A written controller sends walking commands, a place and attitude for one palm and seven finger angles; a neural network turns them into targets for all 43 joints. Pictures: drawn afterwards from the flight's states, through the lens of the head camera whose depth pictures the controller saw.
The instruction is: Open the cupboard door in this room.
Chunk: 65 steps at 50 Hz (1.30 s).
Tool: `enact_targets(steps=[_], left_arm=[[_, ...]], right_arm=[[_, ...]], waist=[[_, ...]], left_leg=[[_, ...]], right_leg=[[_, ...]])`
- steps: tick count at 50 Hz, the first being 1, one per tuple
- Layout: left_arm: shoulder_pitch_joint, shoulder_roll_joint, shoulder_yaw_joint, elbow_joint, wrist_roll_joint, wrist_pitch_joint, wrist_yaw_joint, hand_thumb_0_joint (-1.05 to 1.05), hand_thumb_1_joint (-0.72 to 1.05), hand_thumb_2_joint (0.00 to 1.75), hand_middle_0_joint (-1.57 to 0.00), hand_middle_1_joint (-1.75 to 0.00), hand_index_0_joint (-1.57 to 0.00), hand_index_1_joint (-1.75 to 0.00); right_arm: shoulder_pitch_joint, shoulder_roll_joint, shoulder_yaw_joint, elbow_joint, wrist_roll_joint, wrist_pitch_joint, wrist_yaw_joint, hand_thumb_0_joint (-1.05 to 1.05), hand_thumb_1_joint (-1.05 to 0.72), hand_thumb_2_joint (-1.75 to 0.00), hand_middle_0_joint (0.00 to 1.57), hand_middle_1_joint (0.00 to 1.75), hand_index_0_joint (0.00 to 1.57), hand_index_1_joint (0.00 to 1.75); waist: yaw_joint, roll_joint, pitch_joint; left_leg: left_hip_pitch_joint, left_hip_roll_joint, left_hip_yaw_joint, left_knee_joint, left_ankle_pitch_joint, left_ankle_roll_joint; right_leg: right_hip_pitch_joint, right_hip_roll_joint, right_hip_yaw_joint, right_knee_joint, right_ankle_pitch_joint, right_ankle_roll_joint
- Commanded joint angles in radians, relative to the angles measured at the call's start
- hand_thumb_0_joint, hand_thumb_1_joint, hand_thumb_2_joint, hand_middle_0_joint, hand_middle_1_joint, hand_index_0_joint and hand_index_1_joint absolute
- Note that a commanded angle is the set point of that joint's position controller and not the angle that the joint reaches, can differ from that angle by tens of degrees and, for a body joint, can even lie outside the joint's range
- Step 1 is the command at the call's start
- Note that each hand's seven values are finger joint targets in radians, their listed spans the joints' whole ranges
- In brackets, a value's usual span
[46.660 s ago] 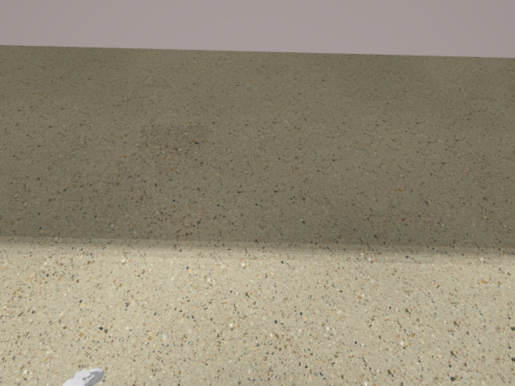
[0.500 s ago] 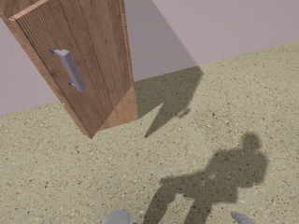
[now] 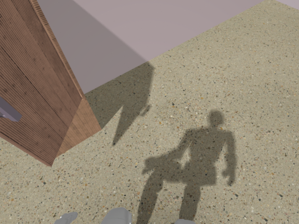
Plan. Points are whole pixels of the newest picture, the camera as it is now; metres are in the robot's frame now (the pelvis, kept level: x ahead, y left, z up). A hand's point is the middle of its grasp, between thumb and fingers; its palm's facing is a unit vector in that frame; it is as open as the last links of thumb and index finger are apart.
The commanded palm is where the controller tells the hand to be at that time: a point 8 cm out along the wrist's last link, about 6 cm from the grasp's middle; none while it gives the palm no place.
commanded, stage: walk to a spot facing it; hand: left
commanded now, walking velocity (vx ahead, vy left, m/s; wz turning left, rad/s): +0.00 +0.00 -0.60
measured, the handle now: out of the picture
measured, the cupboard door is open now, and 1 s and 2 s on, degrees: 44 44 44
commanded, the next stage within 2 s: turn to face it in 1.82 s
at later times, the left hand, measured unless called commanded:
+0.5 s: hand (105, 200) +0.19 +0.16 -0.16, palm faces -0.30 -0.92 -0.25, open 7.3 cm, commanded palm none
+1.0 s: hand (141, 153) +0.35 +0.06 -0.15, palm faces -0.59 -0.79 -0.15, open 7.4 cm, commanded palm none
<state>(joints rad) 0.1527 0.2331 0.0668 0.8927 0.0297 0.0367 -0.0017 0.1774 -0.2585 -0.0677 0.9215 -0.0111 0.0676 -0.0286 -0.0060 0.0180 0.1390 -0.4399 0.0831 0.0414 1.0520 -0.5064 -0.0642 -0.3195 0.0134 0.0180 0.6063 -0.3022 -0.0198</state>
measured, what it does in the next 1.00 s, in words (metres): walks ahead, turning right: left foot, then right foot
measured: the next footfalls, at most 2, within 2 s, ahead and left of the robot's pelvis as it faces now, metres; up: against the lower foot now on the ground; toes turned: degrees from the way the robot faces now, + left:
left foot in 0.18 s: +0.07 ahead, +0.14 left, +0.00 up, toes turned -4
right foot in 0.46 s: +0.02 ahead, -0.14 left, +0.00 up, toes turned -21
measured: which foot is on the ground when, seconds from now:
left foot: up 0.00-0.16, down 0.18-0.46, up 0.48-0.76, down 0.78-1.00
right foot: down 0.00-0.16, up 0.18-0.44, down 0.46-0.78, up 0.80-1.00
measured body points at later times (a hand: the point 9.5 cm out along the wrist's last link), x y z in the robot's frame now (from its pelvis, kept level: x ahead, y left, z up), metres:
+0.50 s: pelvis +0.02 -0.01 -0.01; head +0.07 -0.03 +0.44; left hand +0.20 +0.20 -0.14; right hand -0.02 -0.27 -0.15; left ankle +0.03 +0.14 -0.71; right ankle -0.01 -0.12 -0.73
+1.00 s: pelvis +0.16 -0.05 +0.02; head +0.21 -0.05 +0.46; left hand +0.38 +0.10 -0.14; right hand +0.01 -0.24 -0.12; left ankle +0.17 +0.07 -0.73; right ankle +0.10 -0.19 -0.65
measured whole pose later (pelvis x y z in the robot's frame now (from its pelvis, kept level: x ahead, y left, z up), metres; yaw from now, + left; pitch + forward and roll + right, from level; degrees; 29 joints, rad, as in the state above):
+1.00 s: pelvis +0.16 -0.05 +0.02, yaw -37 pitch +1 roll -1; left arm 0.14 0.24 0.08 0.94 0.04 0.03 -0.07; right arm 0.36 -0.17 -0.02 0.96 -0.04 -0.07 -0.02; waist 0.00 -0.03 0.08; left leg -0.11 0.11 0.22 0.39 -0.29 -0.01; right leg -0.60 -0.08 -0.06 1.04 -0.25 0.00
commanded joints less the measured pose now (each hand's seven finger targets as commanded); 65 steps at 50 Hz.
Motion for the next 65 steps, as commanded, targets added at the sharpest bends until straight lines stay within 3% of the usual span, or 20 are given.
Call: enact_targets(steps=[1,6,8,9,17,21,23,24,28,36,37,39,40,46,54,57,58,59,60,65], left_arm=[[0.043,0.205,0.051,-0.047,-0.002,-0.021,0.023,0.0,0.9,0.9,-0.2,-0.3,-0.2,-0.3],[-0.017,0.186,0.048,-0.053,-0.011,-0.008,0.015,0.0,0.9,0.9,-0.2,-0.3,-0.2,-0.3],[0.012,0.085,0.027,-0.086,-0.027,0.003,-0.001,0.0,0.9,0.9,-0.2,-0.3,-0.2,-0.3],[-0.015,0.099,0.027,-0.105,-0.019,-0.004,-0.008,0.0,0.9,0.9,-0.2,-0.3,-0.2,-0.3],[-0.051,0.052,0.017,-0.083,-0.012,-0.004,-0.038,0.0,0.9,0.9,-0.2,-0.3,-0.2,-0.3],[0.049,0.083,0.029,-0.053,-0.01,-0.013,-0.034,0.0,0.9,0.9,-0.2,-0.3,-0.2,-0.3],[0.182,0.274,0.069,-0.009,0.001,-0.029,-0.011,0.0,0.9,0.9,-0.2,-0.3,-0.2,-0.3],[0.227,0.295,0.074,-0.008,-0.014,-0.028,-0.001,0.0,0.9,0.9,-0.2,-0.3,-0.2,-0.3],[0.062,0.184,0.05,-0.036,-0.004,-0.046,0.008,0.0,0.9,0.9,-0.2,-0.3,-0.2,-0.3],[0.035,0.186,0.056,-0.013,-0.007,-0.058,-0.018,0.0,0.9,0.9,-0.2,-0.3,-0.2,-0.3],[0.017,0.151,0.048,-0.02,-0.006,-0.059,-0.022,0.0,0.9,0.9,-0.2,-0.3,-0.2,-0.3],[-0.023,0.052,0.023,-0.087,-0.017,-0.062,-0.035,0.0,0.9,0.9,-0.2,-0.3,-0.2,-0.3],[-0.07,0.081,0.032,-0.088,-0.002,-0.07,-0.041,0.0,0.9,0.9,-0.2,-0.3,-0.2,-0.3],[-0.063,0.005,0.008,-0.039,0.001,-0.046,-0.071,0.0,0.9,0.9,-0.2,-0.3,-0.2,-0.3],[-0.217,0.003,0.0,-0.069,0.001,-0.044,-0.066,0.0,0.9,0.9,-0.2,-0.3,-0.2,-0.3],[-0.04,0.044,0.012,-0.015,0.001,-0.059,-0.051,0.0,0.9,0.9,-0.2,-0.3,-0.2,-0.3],[0.148,0.093,0.032,0.045,0.004,-0.071,-0.043,0.0,0.9,0.9,-0.2,-0.3,-0.2,-0.3],[0.318,0.218,0.069,0.086,0.006,-0.081,-0.025,0.0,0.9,0.9,-0.2,-0.3,-0.2,-0.3],[0.344,0.287,0.077,0.103,-0.024,-0.078,-0.016,0.0,0.9,0.9,-0.2,-0.3,-0.2,-0.3],[0.005,0.101,0.02,0.022,-0.009,-0.086,0.006,0.0,0.9,0.9,-0.2,-0.3,-0.2,-0.3]], right_arm=[[-0.005,-0.034,-0.004,-0.095,0.007,-0.042,0.004,0.0,-0.9,-0.9,0.2,0.3,0.2,0.3],[0.107,-0.047,-0.003,-0.063,0.009,-0.057,-0.008,0.0,-0.9,-0.9,0.2,0.3,0.2,0.3],[0.157,-0.197,-0.028,-0.062,-0.017,-0.077,-0.017,0.0,-0.9,-0.9,0.2,0.3,0.2,0.3],[0.165,-0.228,-0.032,-0.081,-0.023,-0.074,-0.023,0.0,-0.9,-0.9,0.2,0.3,0.2,0.3],[0.126,-0.158,-0.022,-0.073,-0.026,-0.074,-0.015,0.0,-0.9,-0.9,0.2,0.3,0.2,0.3],[0.097,-0.165,-0.03,-0.079,-0.017,-0.059,-0.001,0.0,-0.9,-0.9,0.2,0.3,0.2,0.3],[-0.009,-0.044,-0.003,-0.151,-0.001,-0.056,0.018,0.0,-0.9,-0.9,0.2,0.3,0.2,0.3],[-0.091,-0.081,-0.002,-0.18,-0.007,-0.052,0.02,0.0,-0.9,-0.9,0.2,0.3,0.2,0.3],[-0.053,-0.077,-0.017,-0.12,-0.01,-0.058,0.036,0.0,-0.9,-0.9,0.2,0.3,0.2,0.3],[0.071,-0.055,-0.013,-0.083,-0.005,-0.104,0.03,0.0,-0.9,-0.9,0.2,0.3,0.2,0.3],[0.16,-0.086,-0.019,-0.055,-0.005,-0.113,0.019,0.0,-0.9,-0.9,0.2,0.3,0.2,0.3],[0.388,-0.259,-0.048,-0.013,-0.039,-0.129,-0.006,0.0,-0.9,-0.9,0.2,0.3,0.2,0.3],[0.35,-0.235,-0.039,-0.02,-0.035,-0.129,-0.001,0.0,-0.9,-0.9,0.2,0.3,0.2,0.3],[0.274,-0.083,0.009,0.006,-0.02,-0.154,-0.002,0.0,-0.9,-0.9,0.2,0.3,0.2,0.3],[0.331,-0.075,0.011,0.063,-0.033,-0.136,0.009,0.0,-0.9,-0.9,0.2,0.3,0.2,0.3],[0.311,-0.101,0.01,0.074,-0.025,-0.125,0.011,0.0,-0.9,-0.9,0.2,0.3,0.2,0.3],[0.257,-0.103,0.014,0.059,-0.012,-0.127,0.016,0.0,-0.9,-0.9,0.2,0.3,0.2,0.3],[0.244,-0.044,0.023,0.024,0.009,-0.131,0.025,0.0,-0.9,-0.9,0.2,0.3,0.2,0.3],[0.189,-0.015,0.019,-0.013,0.018,-0.132,0.017,0.0,-0.9,-0.9,0.2,0.3,0.2,0.3],[0.202,0.014,0.009,0.053,-0.017,-0.086,0.024,0.0,-0.9,-0.9,0.2,0.3,0.2,0.3]], waist=[[0.023,-0.146,-0.2],[-0.038,-0.151,-0.195],[-0.041,0.269,-0.212],[-0.051,0.251,-0.195],[-0.033,0.199,-0.194],[0.018,0.136,-0.202],[0.11,-0.377,-0.174],[0.157,-0.278,-0.128],[0.033,-0.199,-0.104],[-0.034,-0.148,-0.105],[-0.074,-0.063,-0.139],[-0.154,0.322,-0.208],[-0.135,0.176,-0.145],[-0.035,0.14,-0.117],[-0.054,0.13,-0.038],[0.04,0.088,-0.134],[0.135,0.053,-0.215],[0.2,-0.178,-0.355],[0.18,-0.27,-0.367],[-0.031,-0.157,-0.106]], left_leg=[[-0.021,-0.029,-0.008,-0.137,0.041,-0.007],[0.219,-0.063,-0.002,-0.511,0.224,0.011],[0.415,0.29,-0.387,-0.764,0.315,0.153],[0.339,0.428,-0.476,-0.794,0.399,0.257],[0.368,0.246,-0.011,-0.622,0.788,0.173],[0.216,0.223,0.061,-0.51,0.438,0.092],[-0.243,-0.005,0.17,-0.107,-0.194,-0.011],[-0.294,0.01,0.005,0.016,-0.164,0.003],[-0.173,0.029,-0.018,0.003,0.086,-0.006],[0.245,-0.069,0.056,-0.508,0.218,0.004],[0.421,-0.037,0.025,-0.601,0.196,0.017],[0.62,0.443,-0.585,-0.862,-0.134,0.21],[0.491,0.466,-0.6,-0.887,-0.147,0.254],[0.444,0.247,0.006,-0.806,0.545,0.141],[0.41,0.263,0.155,-0.809,0.614,0.139],[0.382,0.246,0.213,-0.528,0.984,0.107],[0.22,0.205,0.245,-0.317,0.942,0.071],[-0.08,0.076,0.266,0.04,0.445,0.027],[-0.283,-0.015,0.133,0.33,-0.128,0.011],[-0.084,0.105,0.002,0.061,0.145,0.003]], right_leg=[[0.18,-0.236,0.289,-0.193,0.501,-0.177],[0.042,-0.166,0.308,-0.141,0.371,-0.102],[-0.244,0.05,0.101,0.151,-0.107,0.022],[-0.249,0.035,0.025,0.381,-0.33,0.046],[-0.11,-0.019,-0.101,0.207,-0.188,0.057],[0.161,-0.004,-0.132,-0.122,0.015,0.024],[0.405,-0.387,0.459,-0.357,-0.014,-0.161],[0.333,-0.426,0.516,-0.387,-0.092,-0.234],[0.168,-0.258,0.31,-0.369,-0.1,-0.167],[-0.028,-0.159,0.277,-0.27,-0.156,-0.13],[-0.138,-0.108,0.239,-0.168,-0.165,-0.092],[-0.457,0.051,-0.007,0.425,-0.331,0.0],[-0.476,-0.037,0.054,0.568,-0.259,-0.011],[-0.411,-0.115,-0.037,0.504,0.045,0.032],[-0.23,-0.067,-0.143,0.107,0.091,-0.01],[0.087,0.02,-0.207,0.002,0.043,-0.066],[0.382,0.005,-0.169,-0.032,0.089,-0.094],[0.68,-0.267,0.217,-0.121,0.029,-0.193],[0.7,-0.476,0.555,-0.284,0.186,-0.281],[0.062,-0.277,0.135,-0.402,0.072,-0.167]])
